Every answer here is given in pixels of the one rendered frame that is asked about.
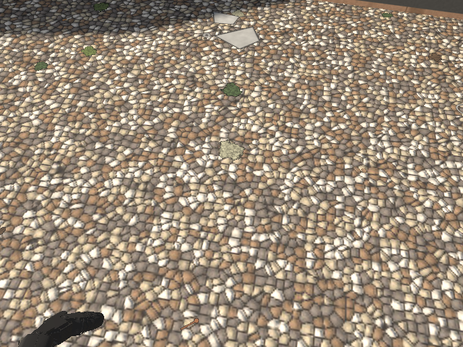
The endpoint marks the robot left hand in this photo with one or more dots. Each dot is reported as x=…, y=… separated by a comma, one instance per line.
x=58, y=328

